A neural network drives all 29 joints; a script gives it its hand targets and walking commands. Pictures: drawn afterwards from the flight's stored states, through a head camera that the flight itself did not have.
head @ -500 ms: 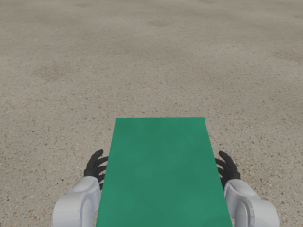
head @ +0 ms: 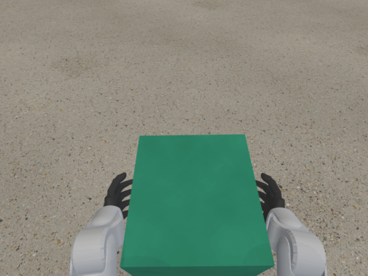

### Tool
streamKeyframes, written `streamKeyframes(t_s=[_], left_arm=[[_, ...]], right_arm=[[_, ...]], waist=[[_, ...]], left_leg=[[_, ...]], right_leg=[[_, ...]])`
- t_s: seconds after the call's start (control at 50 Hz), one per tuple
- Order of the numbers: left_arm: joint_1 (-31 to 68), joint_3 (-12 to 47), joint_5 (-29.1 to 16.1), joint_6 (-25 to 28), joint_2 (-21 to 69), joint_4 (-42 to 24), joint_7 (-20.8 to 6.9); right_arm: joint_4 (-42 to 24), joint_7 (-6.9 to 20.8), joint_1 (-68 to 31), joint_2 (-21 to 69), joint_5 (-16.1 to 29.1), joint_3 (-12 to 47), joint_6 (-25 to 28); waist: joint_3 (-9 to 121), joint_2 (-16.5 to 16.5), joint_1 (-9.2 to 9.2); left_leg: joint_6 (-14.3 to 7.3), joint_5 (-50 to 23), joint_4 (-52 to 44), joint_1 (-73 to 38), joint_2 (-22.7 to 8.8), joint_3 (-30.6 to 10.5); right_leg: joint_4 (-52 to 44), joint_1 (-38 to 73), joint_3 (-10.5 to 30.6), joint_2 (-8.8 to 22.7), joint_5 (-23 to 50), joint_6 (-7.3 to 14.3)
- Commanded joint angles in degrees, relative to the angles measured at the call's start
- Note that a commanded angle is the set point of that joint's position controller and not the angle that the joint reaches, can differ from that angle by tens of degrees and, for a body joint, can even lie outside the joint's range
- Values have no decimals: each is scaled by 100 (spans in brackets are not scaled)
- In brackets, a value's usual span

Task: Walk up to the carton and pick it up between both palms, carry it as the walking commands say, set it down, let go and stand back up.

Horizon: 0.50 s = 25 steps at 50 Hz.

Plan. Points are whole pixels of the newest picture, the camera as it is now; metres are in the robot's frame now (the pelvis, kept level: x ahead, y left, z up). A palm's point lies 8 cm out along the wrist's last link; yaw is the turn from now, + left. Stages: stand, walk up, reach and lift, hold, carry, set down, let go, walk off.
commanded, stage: carry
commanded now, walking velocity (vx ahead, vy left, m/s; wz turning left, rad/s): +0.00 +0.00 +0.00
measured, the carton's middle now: (192, 214) +0.27 +0.00 -0.01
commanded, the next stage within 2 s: hold in 1.78 s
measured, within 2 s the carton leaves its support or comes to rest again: neither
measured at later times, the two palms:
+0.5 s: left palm (118, 206) +0.26 +0.16 +0.04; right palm (272, 208) +0.27 -0.16 +0.05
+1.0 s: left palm (125, 211) +0.25 +0.14 +0.04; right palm (280, 212) +0.26 -0.17 +0.04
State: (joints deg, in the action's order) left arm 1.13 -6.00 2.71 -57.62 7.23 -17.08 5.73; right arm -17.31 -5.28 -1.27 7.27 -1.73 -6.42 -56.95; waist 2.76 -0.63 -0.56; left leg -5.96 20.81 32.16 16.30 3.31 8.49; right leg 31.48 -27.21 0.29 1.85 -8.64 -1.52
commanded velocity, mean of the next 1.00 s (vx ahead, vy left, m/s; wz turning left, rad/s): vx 0.00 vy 0.00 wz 0.00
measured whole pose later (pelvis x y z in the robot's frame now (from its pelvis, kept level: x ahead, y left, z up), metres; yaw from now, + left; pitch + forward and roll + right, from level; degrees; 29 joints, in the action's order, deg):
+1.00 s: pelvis +0.01 -0.02 +0.00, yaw +0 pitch +4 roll +0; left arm -0.6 -5.9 3.0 -52.3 7.3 -13.8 4.9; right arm -14.1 -4.2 0.0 7.3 -2.7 -6.0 -52.0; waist 2.5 -0.5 -0.2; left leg -4.2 22.4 33.7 15.4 0.9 8.6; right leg 32.4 -26.2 -2.2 0.9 -10.0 0.4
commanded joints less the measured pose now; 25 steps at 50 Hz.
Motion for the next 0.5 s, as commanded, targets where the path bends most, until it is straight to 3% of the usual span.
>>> streamKeyframes(t_s=[0.0,0.02,0.04,0.06,0.08,0.1,0.12,0.14,0.16,0.18,0.2,0.22,0.24,0.26,0.28,0.3,0.32,0.34,0.36,0.38,0.4,0.42,0.44,0.46,0.48], left_arm=[[2216,3293,-957,315,3687,-392,-762],[2638,3803,-1325,377,4135,-1422,-793],[2291,3741,-1263,321,4091,-1085,-800],[2478,3841,-1403,297,4273,-1499,-773],[2249,3512,-1208,310,3943,-848,-727],[2187,3678,-1324,309,4002,-1356,-739],[2027,3321,-1035,310,3667,-203,-766],[2298,3788,-1328,370,4064,-1202,-774],[2305,4001,-1529,329,4259,-1687,-769],[2098,3336,-986,411,3642,-377,-764],[2285,3806,-1315,382,4164,-1244,-752],[2354,3662,-1205,392,3913,-968,-767],[2102,3587,-1178,413,3833,-1068,-729],[2382,3619,-1142,416,3919,-1043,-780],[2634,3521,-1140,501,3709,-1067,-770],[2729,3677,-1216,421,3841,-1020,-755],[2562,3653,-1219,368,3981,-748,-819],[2325,3554,-1109,411,4018,-499,-836],[2491,3637,-1181,451,4157,-677,-818],[2775,3881,-1416,455,4184,-1493,-828],[2455,3491,-1065,354,3898,-560,-787],[2305,3506,-1096,433,3843,-637,-803],[2572,3659,-1180,439,3847,-883,-788],[2625,3344,-965,520,3740,-128,-864],[2468,3369,-1058,586,3942,-414,-842]], right_arm=[[-281,779,-2122,3539,831,3143,292],[-1240,778,-2607,4098,1171,3709,327],[-1146,776,-2480,3978,1185,3727,246],[-1474,749,-2692,4232,1295,3872,235],[-673,730,-2031,3866,1010,3434,219],[-1164,739,-2184,3964,1213,3673,215],[-152,672,-1976,3508,761,3120,292],[-1298,736,-2252,3858,1106,3592,333],[-1632,742,-2309,4180,1383,3975,253],[-231,760,-1999,3489,766,3142,345],[-1195,782,-2308,4019,1213,3773,297],[-687,770,-1993,3787,985,3376,328],[-1028,776,-2231,3756,1137,3564,360],[-874,790,-2391,3819,1020,3512,324],[-646,804,-2446,3738,1005,3333,391],[-459,791,-2146,3859,922,3314,331],[-603,770,-2296,3823,919,3400,300],[-569,770,-2426,3778,912,3474,359],[-802,773,-2658,3930,963,3505,377],[-1316,796,-2711,4166,1216,3789,357],[-504,781,-2604,3866,976,3438,277],[-485,800,-2255,3726,867,3271,365],[-484,822,-2220,3813,935,3374,343],[-60,815,-2511,3574,662,3019,473],[-570,813,-2834,3893,964,3417,532]], waist=[[1865,560,44],[1856,11,44],[1969,69,75],[1986,-69,49],[2172,84,71],[2351,-38,59],[2379,143,65],[2141,101,61],[2308,-107,64],[2410,150,75],[1992,163,65],[2001,593,49],[2159,297,49],[1568,254,62],[1778,487,93],[1453,390,63],[1248,3,44],[1486,264,58],[1546,199,58],[1579,137,79],[1460,227,25],[1952,394,56],[1696,233,55],[1771,279,80],[1901,-125,57]], left_leg=[[282,-2953,-638,-706,-1302,-1047],[179,-2570,-479,-714,-1273,-893],[262,-2194,-728,-862,-1341,-1115],[137,-2236,-446,-724,-1283,-917],[206,-2860,-263,-884,-1235,-910],[275,-3171,-136,-1115,-1137,-748],[301,-3652,82,-921,-1188,-807],[341,-3297,-106,-844,-1117,-641],[341,-3009,-90,-810,-1145,-781],[353,-3660,85,-1038,-1186,-839],[412,-3541,-178,-923,-1224,-839],[334,-2705,-388,-704,-1201,-868],[258,-2952,-350,-871,-1256,-938],[291,-2520,-613,-465,-1298,-926],[270,-2102,-809,-694,-1430,-1163],[212,-1590,-1034,-374,-1522,-1265],[234,-477,-1398,-114,-1547,-1443],[275,-1091,-1288,-497,-1505,-1408],[314,-1607,-1016,-471,-1446,-1172],[457,-1879,-1161,-537,-1443,-1263],[375,-1888,-1031,-397,-1410,-1068],[396,-2230,-790,-792,-1316,-869],[415,-2491,-729,-786,-1275,-789],[415,-2160,-944,-583,-1342,-998],[340,-2697,-472,-849,-1243,-779]], right_leg=[[334,625,115,266,1043,259],[116,792,90,338,1174,281],[239,633,11,155,656,210],[42,921,55,325,1164,270],[184,896,205,338,1666,335],[159,870,220,451,2004,370],[307,1053,245,455,2385,428],[287,940,160,445,2123,362],[200,1128,314,542,2050,521],[414,1008,244,453,2409,459],[326,841,250,466,1729,431],[163,814,259,388,1160,416],[189,896,193,418,1408,405],[281,795,108,359,877,371],[332,606,-42,164,293,348],[216,486,-76,183,82,258],[44,498,16,107,-104,276],[-30,573,45,117,157,275],[-76,638,-31,196,421,272],[18,803,-29,143,320,295],[-119,746,52,195,522,321],[-39,941,58,299,861,409],[-101,716,117,278,1152,375],[4,922,18,228,601,389],[-86,904,93,326,1387,397]])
